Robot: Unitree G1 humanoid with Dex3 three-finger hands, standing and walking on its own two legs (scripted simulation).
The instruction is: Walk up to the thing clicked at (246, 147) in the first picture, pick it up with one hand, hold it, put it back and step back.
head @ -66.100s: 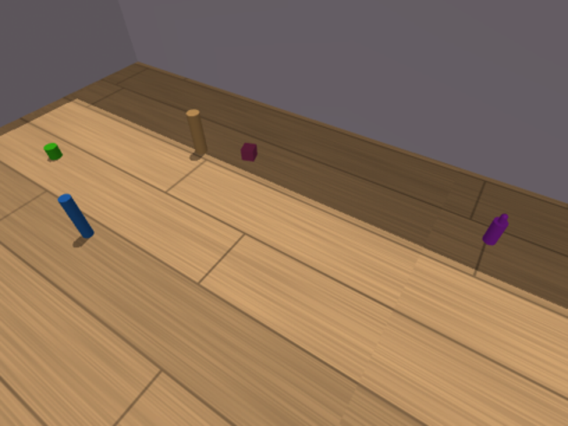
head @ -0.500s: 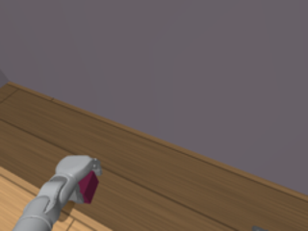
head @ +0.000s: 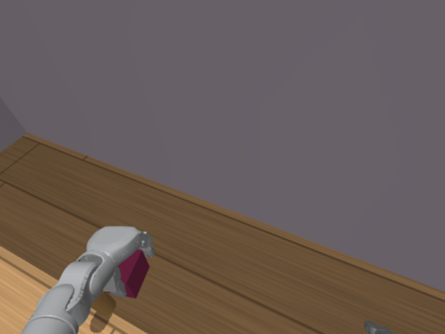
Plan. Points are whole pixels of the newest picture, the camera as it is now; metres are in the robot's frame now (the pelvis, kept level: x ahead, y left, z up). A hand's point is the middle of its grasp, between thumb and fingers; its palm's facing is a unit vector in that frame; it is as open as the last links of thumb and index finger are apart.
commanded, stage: hold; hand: left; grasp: from above
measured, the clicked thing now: (123, 271) +0.30 +0.23 -0.09
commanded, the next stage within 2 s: crouch in 1.34 s
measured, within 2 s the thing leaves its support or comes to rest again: neither
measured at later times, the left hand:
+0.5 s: hand (125, 273) +0.27 +0.20 -0.03, palm faces -0.48 -0.02 -0.88, open 9.5 cm
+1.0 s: hand (120, 276) +0.26 +0.21 -0.01, palm faces -0.48 -0.03 -0.88, open 9.5 cm
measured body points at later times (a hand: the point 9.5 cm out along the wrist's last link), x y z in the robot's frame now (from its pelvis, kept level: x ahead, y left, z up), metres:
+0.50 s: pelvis -0.01 -0.01 +0.01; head +0.01 -0.03 +0.45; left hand +0.29 +0.20 +0.02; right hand +0.13 -0.27 -0.11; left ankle +0.01 +0.11 -0.71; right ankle +0.03 -0.15 -0.71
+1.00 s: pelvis -0.01 -0.01 +0.01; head +0.00 -0.03 +0.46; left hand +0.28 +0.21 +0.04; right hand +0.15 -0.26 -0.10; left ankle +0.01 +0.11 -0.71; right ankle +0.03 -0.15 -0.71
